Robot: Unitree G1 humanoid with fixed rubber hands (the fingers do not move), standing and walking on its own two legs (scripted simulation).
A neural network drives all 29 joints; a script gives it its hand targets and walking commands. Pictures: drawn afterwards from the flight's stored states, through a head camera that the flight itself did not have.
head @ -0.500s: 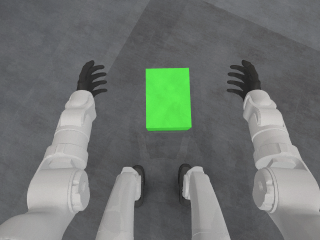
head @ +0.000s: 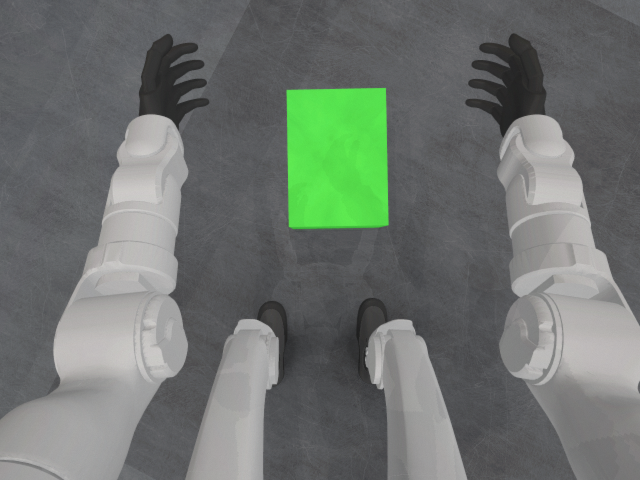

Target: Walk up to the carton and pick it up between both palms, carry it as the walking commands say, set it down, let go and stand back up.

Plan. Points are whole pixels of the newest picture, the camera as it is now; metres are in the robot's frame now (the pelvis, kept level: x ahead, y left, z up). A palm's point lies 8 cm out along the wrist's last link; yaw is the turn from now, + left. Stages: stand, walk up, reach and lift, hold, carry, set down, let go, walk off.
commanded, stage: reach and lift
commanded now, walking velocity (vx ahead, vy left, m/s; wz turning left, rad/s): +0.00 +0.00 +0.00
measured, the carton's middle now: (336, 164) +0.54 -0.03 -0.57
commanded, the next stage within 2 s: none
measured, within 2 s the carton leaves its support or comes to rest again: neither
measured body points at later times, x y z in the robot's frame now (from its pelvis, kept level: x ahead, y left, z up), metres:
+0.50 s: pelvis -0.03 +0.01 -0.15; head +0.30 +0.00 +0.15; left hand +0.51 +0.18 -0.28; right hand +0.51 -0.21 -0.27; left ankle +0.06 +0.13 -0.61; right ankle +0.07 -0.12 -0.61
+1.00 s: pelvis -0.04 +0.00 -0.25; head +0.32 -0.01 +0.01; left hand +0.51 +0.18 -0.42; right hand +0.51 -0.21 -0.42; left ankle +0.06 +0.13 -0.61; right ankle +0.07 -0.12 -0.61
